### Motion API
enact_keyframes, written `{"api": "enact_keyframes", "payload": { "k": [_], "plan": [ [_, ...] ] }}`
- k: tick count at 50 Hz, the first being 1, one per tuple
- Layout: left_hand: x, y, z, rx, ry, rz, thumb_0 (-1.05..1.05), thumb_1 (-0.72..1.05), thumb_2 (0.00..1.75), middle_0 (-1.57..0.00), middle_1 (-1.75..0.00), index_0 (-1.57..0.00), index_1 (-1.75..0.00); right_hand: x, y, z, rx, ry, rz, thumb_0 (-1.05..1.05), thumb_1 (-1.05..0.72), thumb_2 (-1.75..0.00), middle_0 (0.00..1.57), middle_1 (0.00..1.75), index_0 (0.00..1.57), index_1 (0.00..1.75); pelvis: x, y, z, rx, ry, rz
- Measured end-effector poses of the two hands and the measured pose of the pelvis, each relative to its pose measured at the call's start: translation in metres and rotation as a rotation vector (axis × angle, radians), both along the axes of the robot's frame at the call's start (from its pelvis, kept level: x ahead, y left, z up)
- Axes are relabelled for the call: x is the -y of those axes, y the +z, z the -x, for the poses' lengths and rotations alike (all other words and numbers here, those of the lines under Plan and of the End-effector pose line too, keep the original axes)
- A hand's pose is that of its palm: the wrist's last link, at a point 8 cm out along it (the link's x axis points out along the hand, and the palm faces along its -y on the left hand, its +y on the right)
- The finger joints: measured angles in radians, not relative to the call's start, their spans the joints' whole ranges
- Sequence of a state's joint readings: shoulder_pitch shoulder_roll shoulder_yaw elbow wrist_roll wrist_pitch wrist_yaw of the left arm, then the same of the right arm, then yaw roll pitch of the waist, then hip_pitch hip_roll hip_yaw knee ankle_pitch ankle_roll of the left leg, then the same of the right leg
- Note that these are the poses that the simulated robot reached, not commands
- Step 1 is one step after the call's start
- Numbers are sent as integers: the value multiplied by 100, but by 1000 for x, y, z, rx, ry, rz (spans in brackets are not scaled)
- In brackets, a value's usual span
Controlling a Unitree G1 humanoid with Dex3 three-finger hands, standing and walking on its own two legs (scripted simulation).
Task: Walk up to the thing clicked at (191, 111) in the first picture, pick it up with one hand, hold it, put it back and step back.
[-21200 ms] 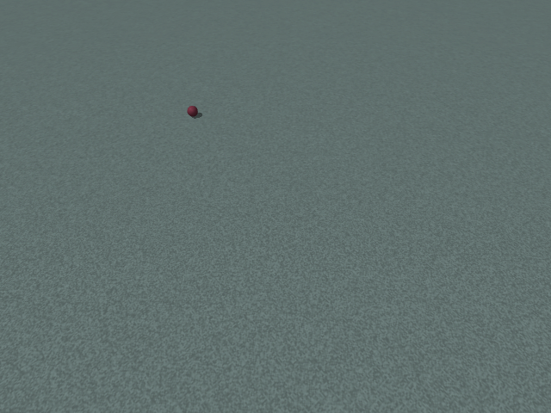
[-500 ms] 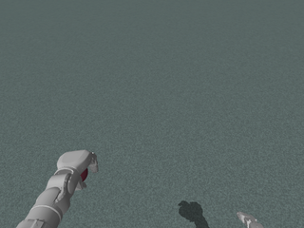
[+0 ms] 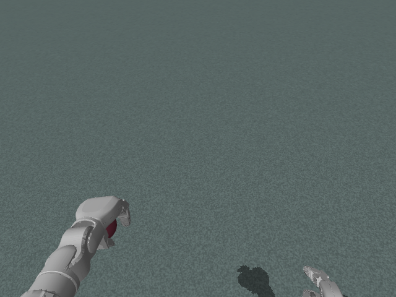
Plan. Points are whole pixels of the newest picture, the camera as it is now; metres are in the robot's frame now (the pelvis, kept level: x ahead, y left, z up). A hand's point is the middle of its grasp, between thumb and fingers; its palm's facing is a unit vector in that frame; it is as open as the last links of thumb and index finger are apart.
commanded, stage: hold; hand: left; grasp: from above
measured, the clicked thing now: (101, 226) +0.30 +0.24 -0.05
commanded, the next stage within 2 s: crouch in 0.54 s
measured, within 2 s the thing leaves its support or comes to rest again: neither
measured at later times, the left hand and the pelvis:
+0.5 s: hand (106, 231) +0.28 +0.22 -0.04, palm faces -0.47 -0.06 -0.88, open 7.5 cm; pelvis +0.00 +0.00 +0.00, yaw +0 degrees
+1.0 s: hand (110, 244) +0.28 +0.23 -0.10, palm faces -0.48 -0.04 -0.88, open 7.8 cm; pelvis +0.00 +0.00 -0.01, yaw +1 degrees
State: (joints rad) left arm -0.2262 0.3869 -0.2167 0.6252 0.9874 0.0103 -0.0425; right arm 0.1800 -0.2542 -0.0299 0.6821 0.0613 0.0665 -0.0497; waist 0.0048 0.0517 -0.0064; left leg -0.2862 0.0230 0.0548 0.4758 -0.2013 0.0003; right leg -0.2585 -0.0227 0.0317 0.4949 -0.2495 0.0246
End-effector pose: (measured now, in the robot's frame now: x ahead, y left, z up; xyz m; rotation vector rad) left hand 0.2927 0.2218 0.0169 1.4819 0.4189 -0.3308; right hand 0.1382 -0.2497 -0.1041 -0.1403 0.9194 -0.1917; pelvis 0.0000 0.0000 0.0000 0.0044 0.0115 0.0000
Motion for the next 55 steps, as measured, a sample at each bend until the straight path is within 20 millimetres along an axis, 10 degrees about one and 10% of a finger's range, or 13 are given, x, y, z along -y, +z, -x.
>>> {"api": "enact_keyframes", "payload": {
  "k": [39,55],
  "plan": [
    [-3,0,-2,22,14,-13,3,16,64,-58,-72,-83,-77,3,-2,-1,-22,-9,0,1,-90,-90,20,30,20,30,1,1,-3,-3,4,0],
    [-9,-97,-1,-10,-15,-58,1,17,61,-60,-68,-82,-73,23,-38,33,-163,10,79,0,-89,-89,20,30,20,30,4,-36,9,-180,28,13]
  ]
}}
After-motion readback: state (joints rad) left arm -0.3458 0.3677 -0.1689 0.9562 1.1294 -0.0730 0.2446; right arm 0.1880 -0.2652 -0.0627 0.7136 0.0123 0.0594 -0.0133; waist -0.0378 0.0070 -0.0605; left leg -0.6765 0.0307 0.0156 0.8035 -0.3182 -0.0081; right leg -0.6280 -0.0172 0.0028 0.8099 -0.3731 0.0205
